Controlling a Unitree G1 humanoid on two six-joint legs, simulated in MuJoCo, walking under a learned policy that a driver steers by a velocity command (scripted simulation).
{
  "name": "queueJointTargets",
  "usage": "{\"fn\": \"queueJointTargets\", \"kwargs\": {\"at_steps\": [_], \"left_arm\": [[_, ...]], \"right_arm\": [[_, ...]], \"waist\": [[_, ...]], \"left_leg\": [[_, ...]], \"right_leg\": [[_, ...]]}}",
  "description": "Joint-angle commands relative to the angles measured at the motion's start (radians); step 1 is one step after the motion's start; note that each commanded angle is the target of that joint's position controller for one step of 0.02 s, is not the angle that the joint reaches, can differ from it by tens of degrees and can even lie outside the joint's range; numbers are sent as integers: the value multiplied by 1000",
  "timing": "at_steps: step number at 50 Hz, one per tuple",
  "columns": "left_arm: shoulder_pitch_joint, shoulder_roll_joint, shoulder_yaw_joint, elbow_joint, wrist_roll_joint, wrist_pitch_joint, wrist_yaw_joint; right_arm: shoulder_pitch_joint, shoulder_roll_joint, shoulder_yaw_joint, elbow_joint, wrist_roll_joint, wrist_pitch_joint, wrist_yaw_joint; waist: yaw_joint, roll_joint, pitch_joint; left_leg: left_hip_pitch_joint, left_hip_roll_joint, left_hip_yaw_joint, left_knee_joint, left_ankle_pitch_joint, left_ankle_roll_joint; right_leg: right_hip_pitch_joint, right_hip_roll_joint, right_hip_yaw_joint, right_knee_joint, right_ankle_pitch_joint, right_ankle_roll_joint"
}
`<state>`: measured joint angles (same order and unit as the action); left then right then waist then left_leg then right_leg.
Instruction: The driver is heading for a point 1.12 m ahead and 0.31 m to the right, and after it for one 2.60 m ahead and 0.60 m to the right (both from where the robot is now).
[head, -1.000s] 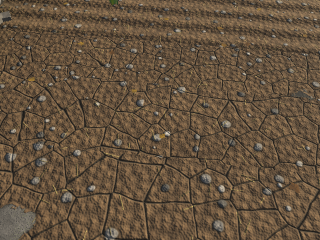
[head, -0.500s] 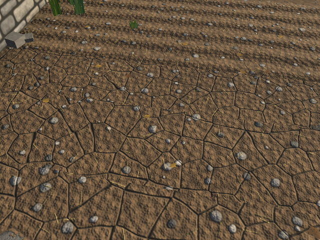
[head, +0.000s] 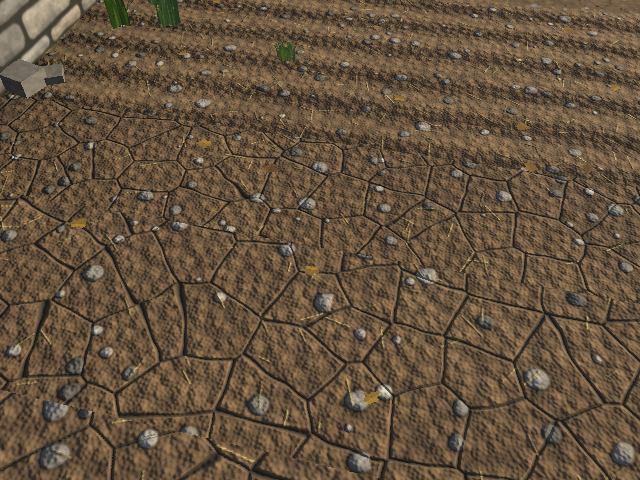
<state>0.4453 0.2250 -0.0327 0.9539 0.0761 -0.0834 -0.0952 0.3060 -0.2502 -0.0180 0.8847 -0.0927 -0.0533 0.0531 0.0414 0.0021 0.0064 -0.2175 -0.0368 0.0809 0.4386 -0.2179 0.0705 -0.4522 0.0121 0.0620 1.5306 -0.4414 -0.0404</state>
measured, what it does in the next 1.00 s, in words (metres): goes down: right foot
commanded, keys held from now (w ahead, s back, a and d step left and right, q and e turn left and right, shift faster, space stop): w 0.86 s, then w+e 0.14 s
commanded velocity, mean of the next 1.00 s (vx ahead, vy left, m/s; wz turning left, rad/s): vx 0.50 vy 0.00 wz -0.02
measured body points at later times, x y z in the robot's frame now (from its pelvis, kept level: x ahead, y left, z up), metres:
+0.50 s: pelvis +0.29 -0.07 +0.00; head +0.31 -0.07 +0.45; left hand +0.31 +0.18 -0.14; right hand +0.39 -0.31 -0.14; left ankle +0.30 +0.08 -0.66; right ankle +0.34 -0.14 -0.74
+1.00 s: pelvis +0.61 +0.00 -0.12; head +0.62 +0.00 +0.33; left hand +0.39 +0.15 -0.25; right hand +0.84 -0.18 -0.22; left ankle +0.76 +0.12 -0.87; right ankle +0.35 -0.14 -0.73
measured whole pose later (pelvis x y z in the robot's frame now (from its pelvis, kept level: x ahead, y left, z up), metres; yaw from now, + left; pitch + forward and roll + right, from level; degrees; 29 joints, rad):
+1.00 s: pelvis +0.61 +0.00 -0.12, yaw -3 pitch +0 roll -6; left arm 0.74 0.11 -0.04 1.11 0.06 -0.08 -0.03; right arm 0.01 -0.20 0.05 0.82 -0.09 -0.05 0.06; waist 0.22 0.10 -0.01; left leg -0.36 0.15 -0.02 0.28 0.46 0.00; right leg 0.00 0.09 0.03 1.01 -0.92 -0.01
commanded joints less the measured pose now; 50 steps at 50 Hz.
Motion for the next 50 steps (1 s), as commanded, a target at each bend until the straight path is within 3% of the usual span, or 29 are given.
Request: {"fn": "queueJointTargets", "kwargs": {"at_steps": [1,4,6,8,10,14,15,16,17,18,19,20,22,24,26,29,31,33,34,36,38,39,40,42,44,46,48,49,50], "left_arm": [[-161,82,33,-107,15,-15,25],[-159,11,-7,-123,1,19,22],[-237,15,-8,-149,-6,20,27],[-314,65,11,-166,-17,19,27],[-403,78,23,-189,-6,21,27],[-436,152,66,-206,-16,0,46],[-313,196,87,-170,-38,-13,53],[-95,255,104,-112,-45,-21,59],[155,240,91,-73,-38,-17,54],[301,192,100,-2,-6,-26,57],[164,198,102,-8,-19,-45,60],[-13,139,88,-47,-29,-42,65],[-133,31,48,-58,-32,-38,69],[-183,18,45,-70,-32,-53,70],[-132,70,62,-44,-24,-70,65],[-3,80,64,25,-2,-63,32],[31,61,57,43,22,-61,30],[84,44,48,61,24,-63,36],[195,-1,35,129,38,-66,63],[386,-15,37,181,25,-62,105],[430,-47,19,196,15,-49,107],[346,-86,-1,149,-6,-39,99],[298,-61,-6,123,9,-28,79],[236,-18,-1,94,20,-26,54],[283,3,4,110,3,-42,59],[318,19,16,125,-17,-32,82],[319,57,31,136,-29,-10,81],[314,66,34,146,-21,4,69],[270,69,30,149,-5,24,46]], "right_arm": [[3,-40,9,-69,18,-21,5],[25,-130,-30,-37,26,-64,12],[19,-118,-33,-24,20,-65,22],[52,-95,-29,-4,1,-58,27],[90,-80,-22,27,-11,-48,34],[123,-140,-46,56,7,-40,22],[114,-155,-55,49,1,-45,20],[176,-98,-40,47,-12,-49,25],[334,52,12,59,-33,-58,51],[105,-53,-18,32,21,-51,62],[-10,-68,-20,-3,40,-49,37],[-36,-92,-26,-1,24,-53,4],[-27,-1,7,-9,-21,-46,-26],[-41,3,9,-22,-8,-23,-26],[-98,-14,7,-55,4,-15,-19],[-133,32,19,-79,-4,2,-2],[-56,7,14,-60,-23,5,22],[-112,-34,0,-91,-12,1,17],[-210,-29,8,-127,-3,-5,2],[-324,-4,18,-161,-2,-20,-21],[-379,37,32,-157,-2,-29,-10],[-371,44,41,-142,-19,-34,7],[-353,65,45,-148,-24,-29,12],[-328,18,38,-156,-19,-10,24],[-387,-11,35,-175,-8,1,18],[-457,13,56,-189,-9,0,19],[-380,-21,50,-112,1,-4,9],[-272,-54,36,-56,10,-4,3],[-23,-94,12,40,9,-7,-6]], "waist": [[2,66,119],[10,24,49],[-4,21,36],[-22,10,55],[-47,40,47],[-19,42,56],[25,18,-14],[55,-105,-203],[81,-312,-488],[205,-157,-279],[153,-89,-57],[84,-12,-7],[-20,-13,3],[-50,-15,1],[-26,0,11],[3,-19,34],[-17,-32,41],[8,-52,49],[60,-35,80],[157,-14,73],[179,-60,115],[162,-25,111],[134,-49,112],[99,-49,156],[118,-24,193],[161,-19,196],[145,1,164],[91,27,133],[-30,74,116]], "left_leg": [[-90,325,-257,-315,355,292],[-94,317,-226,-315,469,287],[-59,287,-177,-283,517,241],[-18,246,-134,-249,472,197],[8,225,-104,-222,419,161],[120,232,-86,-84,599,105],[65,191,-44,72,723,57],[-124,110,-6,377,463,-13],[-426,-64,-15,765,-404,-85],[-667,-63,-160,966,-449,-35],[-712,21,-190,981,-320,0],[-596,82,-196,914,-209,11],[-413,160,-214,792,-83,12],[-350,168,-183,666,-94,-15],[-366,159,-153,532,-5,-58],[-331,146,-108,426,210,-78],[-322,132,-120,568,325,-59],[-435,137,-122,560,275,-58],[-738,200,-265,473,365,-71],[-1022,194,-260,281,386,-93],[-974,196,-193,236,477,-93],[-747,190,-145,115,683,-69],[-447,146,-69,151,784,-46],[-258,146,-62,231,720,-42],[-318,154,-84,135,586,-55],[-344,162,-104,-42,503,-64],[-183,181,-103,-177,615,-76],[-39,188,-93,-225,726,-74],[229,213,-83,-295,867,-60]], "right_leg": [[-186,-158,9,-545,273,-21],[-87,-139,-29,-792,354,-11],[-72,-114,-16,-866,497,-23],[-84,-85,-9,-899,639,-27],[-44,-55,-47,-879,628,-31],[106,18,-136,-940,441,-65],[314,31,-125,-914,508,-104],[697,-71,28,-869,712,-229],[1137,-367,516,-1039,590,-486],[1044,-331,638,-1179,245,-375],[766,-322,524,-1219,117,-295],[532,-304,461,-1252,149,-290],[267,-274,340,-1313,266,-279],[184,-230,249,-1377,264,-250],[176,-207,184,-1400,306,-245],[129,-169,97,-1379,341,-238],[82,-161,87,-1273,343,-241],[206,-193,132,-1213,351,-257],[489,-257,238,-1144,311,-271],[842,-273,267,-1056,266,-248],[718,-240,266,-1022,280,-254],[460,-157,179,-977,208,-231],[162,-102,116,-1006,148,-222],[-49,-120,132,-1007,20,-228],[98,-150,190,-948,14,-223],[270,-145,225,-866,83,-200],[305,-108,213,-741,128,-157],[283,-76,187,-618,178,-128],[139,-57,153,-411,157,-74]]}}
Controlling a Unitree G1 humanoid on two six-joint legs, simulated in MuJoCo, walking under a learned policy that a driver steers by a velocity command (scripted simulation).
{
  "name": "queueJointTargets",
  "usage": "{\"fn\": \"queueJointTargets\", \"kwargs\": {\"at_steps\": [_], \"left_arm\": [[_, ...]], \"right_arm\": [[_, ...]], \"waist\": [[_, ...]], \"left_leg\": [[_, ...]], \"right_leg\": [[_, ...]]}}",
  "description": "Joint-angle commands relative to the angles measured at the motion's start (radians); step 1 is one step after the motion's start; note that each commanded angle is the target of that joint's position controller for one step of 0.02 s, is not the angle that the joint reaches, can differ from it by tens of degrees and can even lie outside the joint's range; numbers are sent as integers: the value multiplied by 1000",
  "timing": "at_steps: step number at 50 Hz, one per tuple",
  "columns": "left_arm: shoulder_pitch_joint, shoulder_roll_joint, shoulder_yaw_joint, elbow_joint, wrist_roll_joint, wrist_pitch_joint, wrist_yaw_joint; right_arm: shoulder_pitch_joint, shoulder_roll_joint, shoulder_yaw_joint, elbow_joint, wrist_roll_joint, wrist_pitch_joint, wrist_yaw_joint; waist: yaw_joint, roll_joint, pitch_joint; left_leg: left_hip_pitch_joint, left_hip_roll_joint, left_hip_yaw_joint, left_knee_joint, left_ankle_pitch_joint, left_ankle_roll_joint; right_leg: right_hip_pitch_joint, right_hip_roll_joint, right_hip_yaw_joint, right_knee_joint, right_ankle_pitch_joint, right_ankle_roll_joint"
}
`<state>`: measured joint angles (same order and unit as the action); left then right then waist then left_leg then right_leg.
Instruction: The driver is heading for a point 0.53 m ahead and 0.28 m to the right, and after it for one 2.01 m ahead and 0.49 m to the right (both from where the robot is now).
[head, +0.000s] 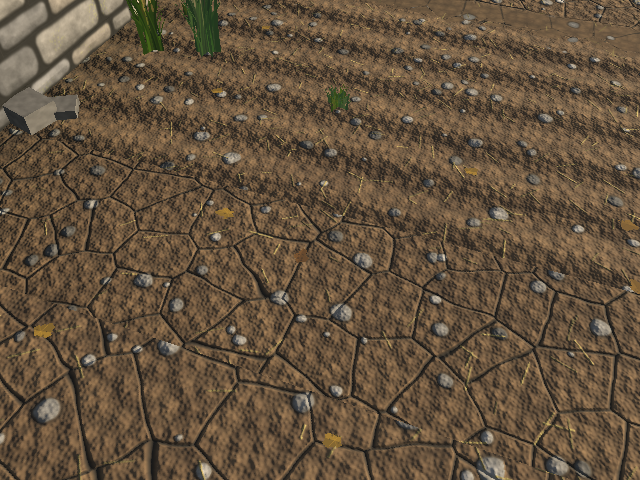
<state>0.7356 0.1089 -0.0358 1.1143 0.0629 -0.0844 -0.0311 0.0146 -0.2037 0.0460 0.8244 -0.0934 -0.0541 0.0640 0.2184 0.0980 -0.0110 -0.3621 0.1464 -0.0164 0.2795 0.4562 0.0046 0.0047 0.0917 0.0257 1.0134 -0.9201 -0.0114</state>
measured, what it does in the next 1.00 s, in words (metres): goes down, turning right: left foot 0.18 m lower, then right foot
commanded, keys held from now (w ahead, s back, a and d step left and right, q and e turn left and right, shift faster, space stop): w+e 0.72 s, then e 0.28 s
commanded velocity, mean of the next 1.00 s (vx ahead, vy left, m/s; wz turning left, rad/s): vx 0.44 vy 0.00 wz -0.52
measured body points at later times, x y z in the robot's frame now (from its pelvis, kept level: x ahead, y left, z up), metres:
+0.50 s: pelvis +0.29 -0.03 -0.09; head +0.29 -0.03 +0.36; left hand +0.55 +0.14 -0.18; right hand +0.17 -0.24 -0.24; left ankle +0.11 +0.14 -0.79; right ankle +0.40 -0.15 -0.80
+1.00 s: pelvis +0.50 -0.11 -0.08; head +0.51 -0.12 +0.37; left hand +0.76 +0.05 -0.18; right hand +0.42 -0.36 -0.21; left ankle +0.57 +0.00 -0.80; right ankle +0.44 -0.20 -0.69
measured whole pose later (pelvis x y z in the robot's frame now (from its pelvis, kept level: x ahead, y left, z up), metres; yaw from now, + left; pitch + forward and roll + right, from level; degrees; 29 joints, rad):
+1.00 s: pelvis +0.50 -0.11 -0.08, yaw -34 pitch +1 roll +3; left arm 0.22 0.26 0.07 0.79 0.10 -0.09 -0.03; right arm 0.31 -0.23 -0.04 0.84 -0.03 -0.13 -0.02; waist -0.02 -0.02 0.01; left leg -0.31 0.01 0.09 0.63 -0.33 0.01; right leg -0.66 0.02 0.07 1.38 -0.51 0.04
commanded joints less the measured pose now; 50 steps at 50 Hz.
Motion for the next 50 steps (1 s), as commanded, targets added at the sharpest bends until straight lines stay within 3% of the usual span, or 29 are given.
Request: {"fn": "queueJointTargets", "kwargs": {"at_steps": [1,2,3,4,5,6,8,9,11,14,17,22,25,26,27,28,29,30,33,37,39,40,43,44,45,46,48,49,50], "left_arm": [[50,147,23,30,45,37,-62],[247,-3,8,71,15,35,-94],[96,99,31,-10,2,25,-108],[-179,138,47,-123,-6,8,-112],[-241,139,53,-145,-17,-12,-94],[-233,111,51,-151,-18,-19,-69],[-349,35,39,-179,19,-17,-34],[-328,16,39,-155,29,-12,-44],[-334,17,40,-160,14,12,-65],[-451,58,29,-225,1,16,-68],[-558,113,39,-265,-19,20,-62],[-727,171,68,-328,-9,16,-46],[-512,290,136,-273,-33,-19,-11],[-286,328,152,-214,-35,-25,12],[-32,346,147,-133,-13,-6,23],[-2,359,164,-77,4,-30,21],[-153,350,171,-101,-14,-50,17],[-274,252,135,-121,-31,-61,9],[-427,114,78,-159,-31,-65,-11],[-472,252,111,-199,-23,-66,-39],[-426,277,123,-219,14,-52,-49],[-471,262,122,-243,49,-52,-47],[-722,269,136,-393,8,-92,-53],[-502,92,91,-363,-23,-104,-68],[-286,59,88,-302,-32,-87,-61],[-248,134,109,-298,-23,-54,-37],[-401,194,115,-381,45,-1,20],[-455,142,91,-406,75,2,22],[-470,113,79,-422,60,1,6]], "right_arm": [[596,-214,-102,198,11,-10,-32],[792,-257,-116,231,13,-9,-8],[785,-259,-120,225,-6,-3,14],[685,-273,-128,223,-19,1,6],[524,-216,-116,158,-7,-1,1],[387,-142,-91,111,-19,-5,-2],[292,27,-37,80,-23,-44,-31],[303,34,-38,81,2,-58,-51],[349,-26,-53,115,25,-73,-59],[347,-120,-87,134,4,-82,-47],[355,-127,-96,137,-2,-79,-46],[493,-160,-116,185,18,-57,-67],[474,-185,-124,168,0,-46,-55],[499,-87,-90,131,-17,-59,-35],[393,-93,-88,95,9,-63,17],[214,-74,-80,50,47,-61,40],[120,-84,-82,30,44,-69,18],[163,-124,-96,19,20,-68,-14],[236,-2,-71,10,-2,-44,-70],[131,-31,-70,-52,41,-39,-80],[182,0,-61,-63,39,-51,-66],[308,-27,-70,-34,32,-62,-63],[824,-207,-143,65,35,-91,-108],[741,-276,-142,37,66,-109,-117],[502,-239,-115,-37,23,-111,-75],[328,-193,-117,-69,19,-116,-51],[76,-32,-68,-146,89,-106,-58],[59,-43,-70,-153,82,-98,-86],[96,-105,-93,-141,72,-96,-114]], "waist": [[-328,64,31],[-275,206,-370],[-323,135,-427],[-352,43,-253],[-309,-63,-120],[-234,-84,-46],[-143,-61,138],[-149,-86,143],[-133,-26,118],[-144,-72,96],[-173,-89,111],[-230,-36,146],[-131,-34,28],[-80,-156,-186],[9,-194,-319],[62,-136,-135],[24,-127,42],[-68,-157,19],[-214,-133,54],[-225,-135,60],[-236,-168,14],[-298,-145,2],[-559,-38,-38],[-398,99,-184],[-218,28,-115],[-175,-22,-5],[-148,-59,-26],[-162,-63,-19],[-177,-45,-45]], "left_leg": [[786,48,72,-57,274,61],[1253,226,-35,435,751,290],[1267,322,-140,494,821,394],[1086,306,-164,339,343,337],[793,316,-116,210,44,314],[533,335,-111,130,-77,328],[113,260,-41,-37,-136,284],[51,216,29,-119,-164,291],[92,196,70,-153,-159,276],[234,218,131,-131,41,265],[341,193,208,-103,21,226],[509,173,297,-15,84,171],[270,100,366,334,273,105],[-91,16,329,608,-73,18],[-282,-146,227,898,-988,-24],[-495,-147,30,1013,-1044,21],[-531,-73,-45,1001,-986,35],[-403,-51,-70,967,-938,52],[-135,-31,-81,842,-918,53],[135,-126,36,479,-652,-22],[293,-201,106,563,-419,-44],[372,-182,68,665,-332,-50],[637,-179,52,429,-465,20],[692,187,-307,245,88,334],[490,372,-539,187,478,527],[331,384,-482,170,337,503],[125,278,-375,39,-224,367],[71,207,-269,37,-216,316],[58,136,-152,45,-187,282]], "right_leg": [[-528,-82,118,357,666,-27],[-680,-6,60,819,165,20],[-828,-7,47,1071,37,47],[-1068,-34,-10,1098,100,27],[-1051,-110,38,904,268,-7],[-956,-163,88,808,404,-50],[-764,-269,124,393,664,-119],[-678,-264,109,147,804,-119],[-608,-259,74,-62,865,-99],[-618,-245,68,-228,874,-87],[-649,-215,50,-272,947,-86],[-616,-124,-65,-350,790,-85],[-125,-1,-123,-324,947,-142],[362,-123,133,-310,1006,-274],[562,-326,555,-582,920,-389],[507,-346,632,-682,741,-337],[262,-326,547,-713,666,-304],[96,-289,501,-735,649,-313],[-299,-262,426,-831,653,-317],[-568,-128,242,-842,759,-240],[-670,-84,192,-695,986,-234],[-724,-104,217,-571,1106,-222],[-811,-25,278,-84,1439,-166],[-781,90,161,269,601,-40],[-859,50,138,510,261,-27],[-901,-38,128,618,285,-1],[-817,-166,125,448,357,56],[-733,-184,80,382,407,93],[-669,-185,25,348,452,111]]}}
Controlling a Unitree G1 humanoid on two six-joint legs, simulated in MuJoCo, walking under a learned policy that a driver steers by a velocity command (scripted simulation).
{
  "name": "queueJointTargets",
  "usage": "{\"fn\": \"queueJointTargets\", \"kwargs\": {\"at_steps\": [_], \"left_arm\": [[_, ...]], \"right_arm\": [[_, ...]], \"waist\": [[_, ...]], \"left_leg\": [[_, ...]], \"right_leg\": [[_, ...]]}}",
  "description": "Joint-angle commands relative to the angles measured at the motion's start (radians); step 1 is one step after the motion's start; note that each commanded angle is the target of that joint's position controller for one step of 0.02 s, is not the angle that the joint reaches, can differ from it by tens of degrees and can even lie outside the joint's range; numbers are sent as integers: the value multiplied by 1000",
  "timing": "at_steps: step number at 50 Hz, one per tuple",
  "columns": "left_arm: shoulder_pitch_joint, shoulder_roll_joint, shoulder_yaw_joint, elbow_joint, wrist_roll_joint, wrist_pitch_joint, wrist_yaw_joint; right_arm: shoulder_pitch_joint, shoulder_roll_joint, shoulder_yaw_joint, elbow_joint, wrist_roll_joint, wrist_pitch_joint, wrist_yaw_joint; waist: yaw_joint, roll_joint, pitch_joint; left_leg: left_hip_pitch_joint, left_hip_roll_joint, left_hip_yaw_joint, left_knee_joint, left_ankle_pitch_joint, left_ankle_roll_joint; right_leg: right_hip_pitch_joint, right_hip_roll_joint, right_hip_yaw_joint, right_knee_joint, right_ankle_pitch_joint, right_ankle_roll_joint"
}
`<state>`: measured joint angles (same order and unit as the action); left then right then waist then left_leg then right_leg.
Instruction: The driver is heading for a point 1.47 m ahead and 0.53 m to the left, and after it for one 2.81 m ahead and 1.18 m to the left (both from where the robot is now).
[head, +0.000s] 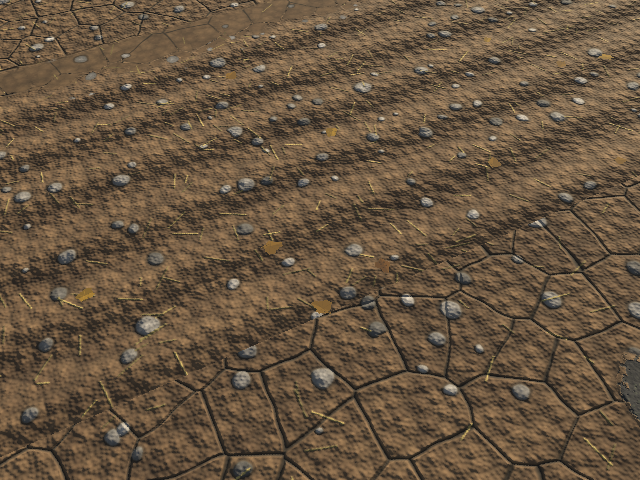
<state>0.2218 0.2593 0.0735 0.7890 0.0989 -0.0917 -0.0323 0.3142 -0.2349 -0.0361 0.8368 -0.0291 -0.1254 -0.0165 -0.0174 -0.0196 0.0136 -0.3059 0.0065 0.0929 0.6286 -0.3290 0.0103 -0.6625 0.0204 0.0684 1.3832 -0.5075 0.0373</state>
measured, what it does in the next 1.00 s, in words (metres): steps on the spot, turning left: right foot, then right foot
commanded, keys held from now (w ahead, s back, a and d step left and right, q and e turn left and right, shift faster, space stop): e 0.06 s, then q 0.94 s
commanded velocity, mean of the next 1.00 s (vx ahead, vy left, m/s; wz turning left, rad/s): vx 0.04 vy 0.00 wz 0.25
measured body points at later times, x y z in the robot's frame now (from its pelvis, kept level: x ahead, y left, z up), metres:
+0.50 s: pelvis +0.04 -0.02 +0.00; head +0.08 -0.03 +0.45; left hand +0.21 +0.27 -0.07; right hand +0.14 -0.27 -0.13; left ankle +0.00 +0.08 -0.72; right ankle +0.08 -0.12 -0.72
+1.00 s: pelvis +0.02 -0.09 +0.03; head +0.06 -0.09 +0.48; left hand +0.05 +0.21 -0.05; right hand +0.26 -0.29 -0.07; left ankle -0.07 +0.02 -0.60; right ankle +0.03 -0.18 -0.72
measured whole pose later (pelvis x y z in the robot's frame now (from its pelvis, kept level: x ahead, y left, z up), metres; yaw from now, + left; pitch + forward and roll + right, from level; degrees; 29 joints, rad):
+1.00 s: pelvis +0.02 -0.09 +0.03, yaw +21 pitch +2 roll +1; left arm 0.26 0.25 0.04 0.61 0.04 -0.07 0.03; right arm 0.21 -0.32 -0.06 0.67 -0.06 -0.07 0.04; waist 0.02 0.03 0.02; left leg -0.57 -0.03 -0.04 1.27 -0.39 -0.07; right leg -0.17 -0.01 -0.13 0.33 -0.20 -0.06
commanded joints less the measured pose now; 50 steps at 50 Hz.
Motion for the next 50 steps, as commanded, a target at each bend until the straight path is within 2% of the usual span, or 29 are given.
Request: {"fn": "queueJointTargets", "kwargs": {"at_steps": [1,4,6,7,8,9,10,11,12,13,15,16,19,21,24,25,26,28,30,31,35,39,40,41,42,43,44,47,50], "left_arm": [[43,-48,-42,-105,0,5,-18],[1,-20,-42,-122,-41,-6,-74],[61,42,-21,-112,-80,-18,-78],[153,81,-2,-67,-104,-27,-76],[210,175,33,-64,-103,-29,-52],[128,247,28,-136,-112,-32,-53],[90,167,17,-159,-61,-24,-50],[104,15,-35,-97,-99,37,19],[22,9,-50,-120,-115,64,46],[-102,176,-4,-145,-100,17,-19],[-222,207,18,-190,-63,14,-31],[-226,195,21,-194,-54,15,-25],[-68,220,59,-155,-102,29,3],[23,179,62,-163,-90,18,37],[-130,145,61,-243,-74,13,61],[-191,129,58,-271,-69,19,61],[-211,114,51,-274,-64,27,66],[-196,124,50,-276,-53,32,71],[-144,129,45,-264,-23,20,76],[-109,118,37,-252,-23,17,79],[-27,77,6,-217,-47,38,59],[61,107,1,-187,-96,47,38],[44,135,11,-203,-101,42,43],[50,227,38,-234,-97,27,60],[81,320,68,-253,-60,5,60],[134,251,53,-232,-38,-4,63],[58,207,37,-234,-61,-8,53],[-133,121,5,-308,-76,1,52],[-59,143,9,-292,-47,3,74]], "right_arm": [[-153,-101,-18,-130,-3,-27,-58],[-64,-190,-38,-90,-13,-18,-66],[-198,-198,-30,-110,-4,-5,-11],[-269,-148,-4,-109,14,-2,36],[-144,-94,8,-75,-3,-8,83],[139,5,25,-39,17,-14,96],[58,-88,-3,-56,45,-12,77],[29,-53,9,-27,70,83,40],[33,-32,14,-42,52,129,22],[42,-88,-6,-52,5,60,55],[132,-31,16,-20,-13,31,84],[154,-19,18,-17,-17,20,83],[4,-139,-11,-124,23,15,27],[-70,-151,-16,-149,15,34,-17],[-28,-178,-40,-158,9,33,-11],[59,-216,-60,-134,7,16,4],[134,-203,-67,-115,-9,-2,12],[86,-167,-61,-105,-19,-16,36],[4,-135,-50,-149,12,-4,41],[-23,-139,-50,-168,5,7,41],[-65,-215,-71,-213,-10,14,60],[-130,-221,-73,-240,3,33,95],[-81,-187,-60,-217,0,42,101],[4,-100,-33,-215,-1,48,95],[-30,-60,-14,-284,-15,39,81],[-116,-147,-39,-269,-28,39,67],[-117,-167,-47,-251,-25,42,44],[-70,-186,-49,-223,-57,41,39],[-66,-165,-42,-206,-7,48,73]], "waist": [[37,40,-59],[0,86,-43],[87,67,-59],[154,35,-74],[132,-35,-131],[1,-222,-355],[61,-69,-261],[57,-66,-306],[26,-91,-249],[-54,-124,-94],[-100,-19,-83],[-91,-14,-78],[25,-66,-125],[97,-11,-132],[2,101,-75],[-62,194,-64],[-110,177,-73],[-60,67,-65],[-22,85,-87],[-3,80,-89],[20,127,-68],[33,128,-70],[20,107,-86],[-2,-23,-167],[18,-245,-152],[85,-46,-113],[27,11,-54],[-40,-48,-49],[11,-37,-64]], "left_leg": [[-4,224,-169,-300,564,245],[-116,161,-53,-264,568,180],[-150,171,-70,-175,515,132],[-206,138,-44,-86,473,71],[-273,73,28,16,386,-19],[-264,65,-34,178,-326,-100],[-260,62,-79,205,-424,-128],[-165,38,-65,288,-349,-81],[-124,48,-68,282,-278,-67],[18,82,-68,394,-257,-113],[147,31,-13,355,-25,-101],[138,19,4,302,61,-88],[-10,9,12,-2,62,-45],[-46,42,-79,-35,343,94],[57,183,-336,-237,433,308],[159,284,-473,-301,558,395],[249,360,-509,-321,624,407],[319,314,-423,-237,698,318],[303,271,-377,-200,754,292],[253,243,-355,-195,745,279],[46,182,-359,-197,649,266],[34,202,-490,-133,519,276],[-11,176,-495,-102,402,236],[-93,58,-383,54,83,112],[-367,-107,-201,259,-316,-27],[-395,-25,-198,499,-384,-63],[-373,-9,-186,596,-298,-72],[-259,-18,-153,748,-97,-88],[-299,-9,-169,655,29,-99]], "right_leg": [[14,-128,-55,-148,121,63],[253,-87,-164,-414,232,35],[423,-58,-135,-646,389,9],[606,-28,-134,-846,581,-16],[814,-74,-106,-836,1023,-107],[958,-403,219,-833,1472,-392],[774,-413,266,-856,1369,-408],[732,-416,211,-910,1381,-347],[644,-370,143,-945,1255,-304],[310,-302,18,-890,958,-242],[136,-253,-100,-883,803,-229],[162,-252,-104,-851,780,-236],[468,-378,90,-848,714,-307],[497,-336,40,-821,499,-261],[271,-129,-189,-688,166,-106],[151,-32,-194,-495,-46,-39],[44,-27,-87,-285,-226,-7],[-60,-51,23,-174,-156,27],[-56,-62,20,-186,-79,48],[-8,-65,7,-230,-32,63],[267,-31,-81,-499,1,86],[417,14,-104,-907,275,14],[508,-23,-71,-984,443,-46],[659,-212,61,-979,891,-237],[745,-471,402,-1074,1075,-558],[703,-519,397,-1130,924,-541],[605,-443,274,-1143,802,-440],[470,-306,26,-1161,812,-308],[605,-279,-63,-1169,751,-290]]}}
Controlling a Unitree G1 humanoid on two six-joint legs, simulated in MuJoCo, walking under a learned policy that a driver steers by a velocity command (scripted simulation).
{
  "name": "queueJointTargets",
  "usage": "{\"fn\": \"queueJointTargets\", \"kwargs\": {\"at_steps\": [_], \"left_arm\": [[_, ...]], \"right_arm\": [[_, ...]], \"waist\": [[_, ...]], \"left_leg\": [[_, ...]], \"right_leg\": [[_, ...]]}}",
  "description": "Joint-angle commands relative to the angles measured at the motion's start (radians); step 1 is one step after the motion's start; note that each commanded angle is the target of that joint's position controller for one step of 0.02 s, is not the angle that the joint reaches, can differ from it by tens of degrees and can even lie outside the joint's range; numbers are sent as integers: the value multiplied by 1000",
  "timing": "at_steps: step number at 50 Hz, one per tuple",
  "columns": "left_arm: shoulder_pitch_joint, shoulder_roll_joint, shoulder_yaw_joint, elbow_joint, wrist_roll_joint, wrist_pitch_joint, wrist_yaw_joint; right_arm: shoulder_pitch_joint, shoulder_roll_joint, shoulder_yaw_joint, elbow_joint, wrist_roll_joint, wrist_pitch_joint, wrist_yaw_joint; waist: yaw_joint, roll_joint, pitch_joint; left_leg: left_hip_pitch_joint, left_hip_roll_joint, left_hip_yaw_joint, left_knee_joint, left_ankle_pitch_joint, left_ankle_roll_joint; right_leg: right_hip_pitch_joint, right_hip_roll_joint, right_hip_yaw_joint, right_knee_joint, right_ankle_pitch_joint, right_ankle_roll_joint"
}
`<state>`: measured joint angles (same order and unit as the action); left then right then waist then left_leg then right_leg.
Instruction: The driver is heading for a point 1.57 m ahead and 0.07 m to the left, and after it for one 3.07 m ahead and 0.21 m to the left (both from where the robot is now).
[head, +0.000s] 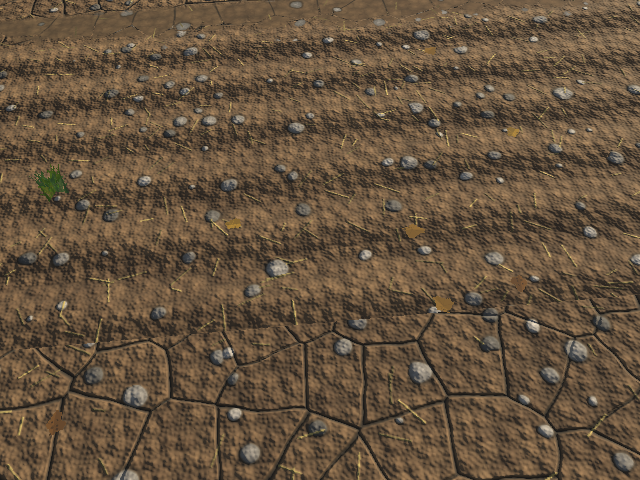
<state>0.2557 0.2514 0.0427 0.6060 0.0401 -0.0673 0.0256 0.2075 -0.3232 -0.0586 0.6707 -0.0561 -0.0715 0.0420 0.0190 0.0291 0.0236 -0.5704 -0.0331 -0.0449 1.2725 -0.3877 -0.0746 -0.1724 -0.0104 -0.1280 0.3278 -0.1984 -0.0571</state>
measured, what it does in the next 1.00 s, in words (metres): walks ahead: left foot, then right foot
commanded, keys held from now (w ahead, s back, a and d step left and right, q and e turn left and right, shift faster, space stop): q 0.14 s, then no key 0.24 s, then w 0.62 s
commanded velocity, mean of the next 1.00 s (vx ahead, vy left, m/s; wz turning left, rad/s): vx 0.20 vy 0.00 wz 0.22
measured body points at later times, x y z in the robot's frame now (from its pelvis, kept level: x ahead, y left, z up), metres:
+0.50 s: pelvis -0.04 +0.08 +0.00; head +0.00 +0.08 +0.45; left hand +0.07 +0.37 -0.10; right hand +0.12 -0.17 -0.10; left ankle -0.06 +0.16 -0.75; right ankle +0.00 -0.06 -0.70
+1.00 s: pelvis +0.11 +0.06 -0.04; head +0.12 +0.06 +0.41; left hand +0.11 +0.32 -0.16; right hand +0.26 -0.17 -0.15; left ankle +0.06 +0.19 -0.66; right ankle +0.06 -0.02 -0.75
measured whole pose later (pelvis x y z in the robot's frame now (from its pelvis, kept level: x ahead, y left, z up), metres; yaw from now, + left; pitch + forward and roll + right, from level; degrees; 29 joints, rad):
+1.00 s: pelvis +0.11 +0.06 -0.04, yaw +11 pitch +1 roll -1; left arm 0.39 0.24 0.02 0.77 0.08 -0.12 -0.06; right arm 0.30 -0.28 -0.02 0.73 -0.08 -0.10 0.06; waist 0.01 0.04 -0.02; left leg -0.62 -0.02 -0.11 1.34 -0.36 0.04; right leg -0.26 0.06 -0.09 0.71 -0.48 -0.08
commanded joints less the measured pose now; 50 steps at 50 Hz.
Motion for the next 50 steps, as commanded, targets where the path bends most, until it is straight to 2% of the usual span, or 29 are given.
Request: {"fn": "queueJointTargets", "kwargs": {"at_steps": [1,6,10,15,17,18,19,20,22,26,28,33,34,35,36,37,38,39,40,41,42,43,44,45,46,47,48,49,50], "left_arm": [[-50,163,44,-95,8,-19,15],[58,215,73,-47,-2,-24,-6],[-27,227,86,-61,5,-45,-11],[-141,237,87,-62,2,-25,-13],[-156,166,46,-23,12,1,-34],[-64,62,15,-4,18,9,-51],[-13,79,19,-45,14,-4,-37],[-66,142,28,-24,26,-20,-41],[-106,186,42,15,34,-18,-32],[-98,130,20,45,27,-21,-42],[-86,99,10,55,32,-19,-69],[-139,86,-9,22,33,-28,-86],[-107,81,-11,26,48,-36,-87],[-15,101,-8,48,50,-42,-89],[-13,113,-6,43,55,-47,-89],[-84,105,-7,11,56,-48,-86],[-163,93,-11,-26,32,-44,-76],[-134,74,-14,-24,48,-47,-71],[-20,70,-13,-1,56,-53,-67],[16,95,2,6,45,-58,-74],[40,95,7,10,13,-61,-78],[204,79,10,67,35,-75,-73],[345,194,30,91,41,-79,-42],[440,227,30,75,44,-80,-67],[388,238,53,125,54,-85,-91],[301,181,37,141,27,-84,-101],[202,92,1,127,28,-76,-102],[107,10,-28,104,44,-66,-87],[70,-11,-39,103,53,-48,-73]], "right_arm": [[33,-76,-19,-43,21,-3,19],[-7,-43,5,-68,-6,24,17],[16,-68,3,-64,-21,29,17],[59,-70,-5,-34,18,10,21],[95,-50,-10,-34,53,-12,40],[112,-95,-22,-59,60,-25,33],[131,-233,-58,-102,67,-39,17],[149,-224,-71,-79,35,-57,2],[222,-139,-58,-29,25,-64,-16],[148,-46,-11,-61,20,-38,-25],[145,-66,-11,-67,-5,-29,-19],[214,-61,1,-31,-10,-33,-6],[210,-58,9,-43,-22,-33,-6],[187,-68,5,-35,-56,-28,-12],[177,-52,11,-41,-60,-26,-17],[208,-45,17,-34,-22,-29,-17],[254,-57,14,7,11,-31,-16],[254,-67,19,1,5,-30,-21],[190,-80,17,-3,-42,-29,-26],[143,-98,11,-21,1,-30,-22],[116,-137,0,-1,19,-29,-2],[116,-156,-5,-14,-26,-28,11],[194,21,32,0,-46,-40,39],[218,67,49,-34,-10,-73,46],[100,9,28,-74,30,-77,36],[36,-48,13,-65,22,-68,15],[51,-51,16,-47,-3,-59,7],[83,-20,39,-17,-33,-40,9],[66,19,57,-1,-53,-18,15]], "waist": [[-9,-93,-73],[45,-110,-43],[18,-149,-36],[-27,-141,-63],[-66,-103,-101],[-36,34,-170],[-22,166,-167],[-85,64,-88],[-119,80,-26],[-54,67,23],[-51,61,17],[-90,65,34],[-85,67,14],[-54,84,19],[-58,55,27],[-98,24,30],[-131,44,77],[-128,61,39],[-63,88,27],[-29,-17,29],[11,-29,52],[61,-83,-8],[62,-276,-175],[93,-170,-182],[97,-153,41],[58,-37,82],[3,8,52],[-26,-30,38],[-29,-31,45]], "left_leg": [[-54,39,-31,-44,97,-22],[-54,111,24,-361,42,-31],[117,96,92,-505,12,21],[276,57,111,-820,202,94],[505,38,111,-972,424,150],[649,154,-17,-965,747,230],[709,356,-292,-963,907,437],[655,376,-309,-1007,524,444],[638,322,-280,-1110,63,368],[550,306,-257,-1193,-18,306],[477,260,-176,-1190,5,302],[507,283,-166,-1151,15,338],[447,259,-136,-1119,53,337],[413,273,-137,-1080,120,335],[420,274,-140,-1046,137,337],[457,260,-138,-1031,69,348],[529,293,-184,-1039,4,354],[489,262,-160,-981,55,352],[411,282,-163,-904,160,337],[357,230,-111,-830,166,350],[279,206,-98,-707,206,352],[107,89,-3,-467,293,324],[-89,-12,44,-64,-108,195],[-298,-117,-134,149,-281,141],[-568,-78,-201,272,-227,110],[-576,9,-176,285,-107,98],[-529,46,-149,204,13,99],[-434,95,-132,79,110,103],[-345,133,-105,-58,196,99]], "right_leg": [[166,-260,125,-110,447,-205],[273,-348,124,-134,377,-258],[154,-339,104,-156,255,-242],[123,-334,100,-76,110,-160],[-23,-290,61,31,57,-68],[-101,-192,-39,174,-114,40],[-308,-65,-37,382,-397,123],[-432,-74,84,465,-451,120],[-537,-86,124,598,-351,87],[-537,-70,176,624,-132,38],[-479,-53,142,660,-52,44],[-483,-53,135,518,-6,49],[-396,-35,99,604,2,44],[-361,-52,135,693,34,41],[-385,-59,138,703,15,39],[-413,-43,105,602,-69,39],[-465,-60,130,446,-164,39],[-349,-23,66,526,-183,35],[-251,-40,115,630,-107,29],[-161,23,6,433,-157,25],[-14,44,1,209,-110,18],[244,123,-68,344,-18,9],[471,-162,379,213,365,-210],[518,-377,787,161,726,-422],[396,-451,854,93,419,-453],[283,-414,729,89,242,-388],[169,-344,616,103,163,-334],[54,-289,493,71,147,-285],[-57,-217,411,53,23,-239]]}}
